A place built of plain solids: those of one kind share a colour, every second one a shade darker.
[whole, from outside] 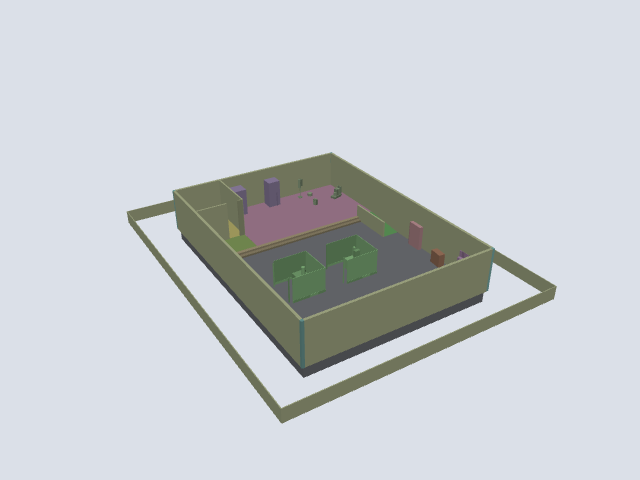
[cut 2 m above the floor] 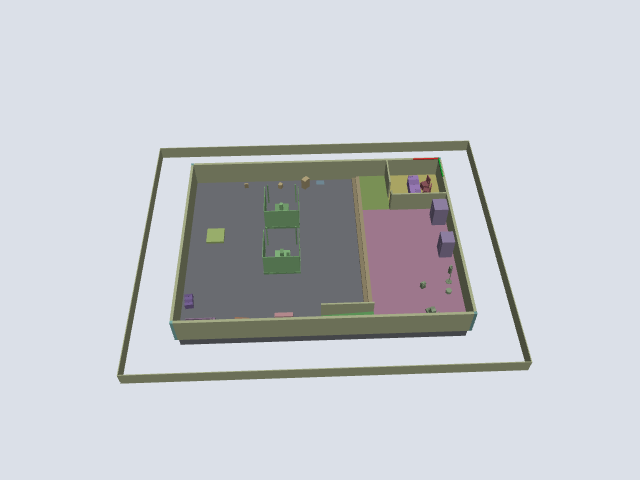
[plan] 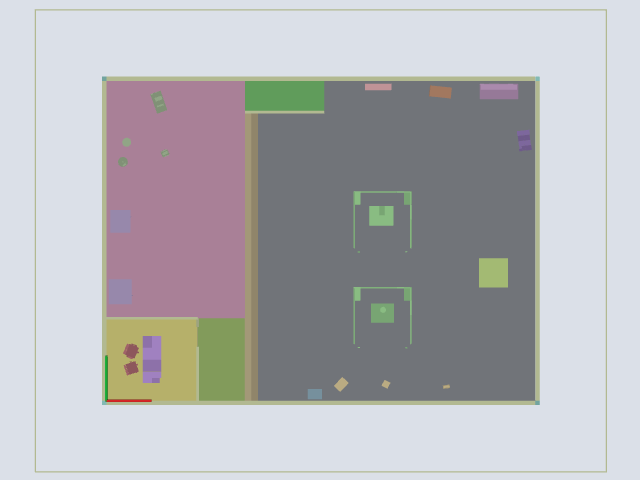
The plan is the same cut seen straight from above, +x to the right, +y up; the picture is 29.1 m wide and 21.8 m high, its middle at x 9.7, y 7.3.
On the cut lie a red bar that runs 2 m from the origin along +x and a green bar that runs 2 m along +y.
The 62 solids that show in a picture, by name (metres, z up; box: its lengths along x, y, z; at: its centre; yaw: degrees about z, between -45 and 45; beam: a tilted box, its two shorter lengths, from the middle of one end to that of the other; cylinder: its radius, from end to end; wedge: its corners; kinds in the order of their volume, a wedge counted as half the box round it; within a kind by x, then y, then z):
{
 "wall_1": {"box": [0.06, 21.04, 1.05], "at": [-3.23, 7.26, 0.47]},
 "wall_2": {"box": [0.2, 14.52, 3.41], "at": [-0.1, 7.26, 1.66]},
 "wall_3": {"box": [4.14, 0.12, 3.41], "at": [2.07, 3.75, 1.66]},
 "wall_4": {"box": [0.12, 2.45, 3.41], "at": [4.14, 1.22, 1.66]},
 "wall_5": {"box": [0.12, 0.4, 3.41], "at": [4.14, 3.55, 1.66]},
 "wall_6": {"box": [3.6, 0.12, 1.35], "at": [8.09, 13.11, 0.62]},
 "wall_7": {"box": [26.0, 0.06, 1.05], "at": [9.74, -3.23, 0.47]},
 "wall_8": {"box": [19.48, 0.2, 3.41], "at": [9.74, -0.1, 1.66]},
 "wall_9": {"box": [19.48, 0.2, 3.41], "at": [9.74, 14.62, 1.66]},
 "wall_10": {"box": [26.0, 0.06, 1.05], "at": [9.74, 17.75, 0.47]},
 "wall_11": {"box": [0.2, 14.52, 3.41], "at": [19.58, 7.26, 1.66]},
 "wall_12": {"box": [0.06, 21.04, 1.05], "at": [22.71, 7.26, 0.47]},
 "lab_raised_1": {"box": [6.29, 10.77, 0.35], "at": [3.15, 9.14, 0.12]},
 "phone_booth_1": {"box": [1.05, 1.13, 2.29], "at": [0.63, 4.95, 1.39]},
 "phone_booth_2": {"box": [1.05, 1.13, 2.29], "at": [0.63, 4.95, 1.39]},
 "phone_booth_3": {"box": [0.93, 1.04, 2.28], "at": [0.63, 8.15, 1.39]},
 "phone_booth_4": {"box": [0.92, 1.04, 2.28], "at": [0.63, 8.15, 1.39]},
 "meeting_1": {"box": [4.14, 3.75, 0.35], "at": [2.07, 1.87, 0.12]},
 "cell_lab_low_1": {"box": [0.045, 2.57, 2.0], "at": [11.26, 3.84, 0.95]},
 "cell_lab_low_2": {"box": [0.045, 2.57, 2.0], "at": [11.26, 8.2, 0.95]},
 "cell_lab_low_3": {"box": [0.33, 0.62, 0.25], "at": [11.38, 4.85, 0.08]},
 "cell_lab_low_4": {"box": [0.33, 0.62, 0.23], "at": [11.38, 9.21, 0.07]},
 "cell_lab_low_5": {"box": [0.1, 0.07, 2.13], "at": [11.47, 6.76, 1.02]},
 "cell_lab_low_6": {"box": [1.1, 0.9, 0.84], "at": [12.49, 8.4, 0.37]},
 "cell_lab_low_7": {"box": [0.25, 0.42, 1.59], "at": [12.52, 8.63, 0.74]},
 "cell_lab_low_8": {"box": [1.05, 0.88, 1.1], "at": [12.54, 3.98, 0.5]},
 "cell_lab_low_9": {"box": [2.57, 0.045, 2.0], "at": [12.54, 5.13, 0.95]},
 "cell_lab_low_10": {"box": [2.57, 0.045, 2.0], "at": [12.54, 9.48, 0.95]},
 "cell_lab_low_11": {"box": [0.1, 0.07, 2.01], "at": [13.62, 2.4, 0.95]},
 "cell_lab_low_12": {"box": [0.35, 0.62, 0.25], "at": [13.69, 4.85, 0.08]},
 "cell_lab_low_13": {"box": [0.35, 0.62, 0.23], "at": [13.69, 9.21, 0.07]},
 "cell_lab_low_14": {"box": [0.045, 2.57, 2.0], "at": [13.82, 3.84, 0.95]},
 "cell_lab_low_15": {"box": [0.045, 2.57, 2.0], "at": [13.82, 8.2, 0.95]},
 "cell_lab_low_16": {"box": [0.07, 1.3, 0.25], "at": [13.83, 3.24, 0.08]},
 "walk_1": {"box": [2.15, 3.75, 0.35], "at": [5.22, 1.87, 0.12]},
 "steps_1": {"box": [0.3, 13.05, 0.35], "at": [6.43, 6.52, 0.12]},
 "steps_2": {"box": [0.3, 13.05, 0.2], "at": [6.73, 6.52, 0.05]},
 "workbench_1": {"box": [1.76, 0.71, 1.01], "at": [17.83, 14.05, 0.46]},
 "workbench_2": {"box": [1.65, 0.25, 1.53], "at": [17.83, 14.25, 0.71]},
 "meeting_table_meeting_1": {"box": [0.42, 0.5, 0.8], "at": [1.86, 1.06, 0.65]},
 "meeting_table_meeting_2": {"box": [0.42, 0.53, 0.8], "at": [1.86, 2.67, 0.65]},
 "meeting_table_meeting_3": {"box": [0.85, 0.55, 0.8], "at": [2.07, 1.58, 0.65]},
 "meeting_table_meeting_4": {"box": [0.85, 0.55, 0.8], "at": [2.07, 2.13, 0.65]},
 "meeting_table_meeting_5": {"box": [0.35, 0.23, 0.8], "at": [2.25, 0.92, 0.65]},
 "meeting_table_meeting_6": {"box": [0.42, 0.28, 0.8], "at": [2.28, 1.17, 0.65]},
 "meeting_table_meeting_7": {"box": [0.42, 0.53, 0.8], "at": [2.28, 2.67, 0.65]},
 "ramp_1": {"wedge": [[6.29, 13.17, -0.05], [6.29, 13.17, 0.3], [6.29, 14.52, -0.05], [6.29, 14.52, 0.3], [9.89, 13.17, -0.05], [9.89, 13.17, 0.0], [9.89, 14.52, -0.05], [9.89, 14.52, 0.0]]},
 "shelving_bins_1": {"box": [1.2, 0.31, 1.98], "at": [12.35, 14.25, 0.94]},
 "cart_1": {"box": [0.97, 0.5, 1.06], "at": [15.18, 14.02, 0.48], "yaw": -5.9},
 "cart_2": {"box": [0.12, 0.42, 0.98], "at": [15.6, 13.98, 0.44], "yaw": -5.9},
 "onway_lane_1": {"box": [1.31, 1.33, 0.24], "at": [17.58, 5.8, 0.07]},
 "wall_corner_1": {"box": [0.2, 0.2, 3.41], "at": [-0.1, 14.62, 1.66]},
 "wall_corner_2": {"box": [0.2, 0.2, 3.41], "at": [19.58, -0.1, 1.66]},
 "wall_corner_3": {"box": [0.2, 0.2, 3.41], "at": [19.58, 14.62, 1.66]},
 "clutter_room_lab_low_1": {"box": [0.4, 0.56, 0.95], "at": [10.67, 0.74, 0.42], "yaw": -43.2},
 "clutter_room_lab_low_2": {"box": [0.31, 0.31, 0.46], "at": [12.7, 0.75, 0.18], "yaw": -27.7},
 "meeting_chair_meeting_1": {"box": [0.47, 0.53, 0.53], "at": [1.16, 2.25, 0.52], "yaw": -22.2},
 "meeting_chair_meeting_2": {"box": [0.47, 0.5, 0.51], "at": [1.17, 1.49, 0.51], "yaw": 19.1},
 "clutter_room_lab_raised_1": {"cylinder": 0.22, "from": [0.75, 10.85, 0.25], "to": [0.75, 10.85, 0.32]},
 "clutter_room_lab_raised_2": {"cylinder": 0.2, "from": [0.92, 11.74, 0.25], "to": [0.92, 11.74, 0.53]},
 "clutter_room_lab_raised_3": {"box": [0.5, 0.94, 0.24], "at": [2.38, 13.56, 0.37], "yaw": 19.3},
 "laid_mat_entry_mat_1": {"box": [0.65, 0.46, 0.05], "at": [9.47, 0.3, -0.02]}
}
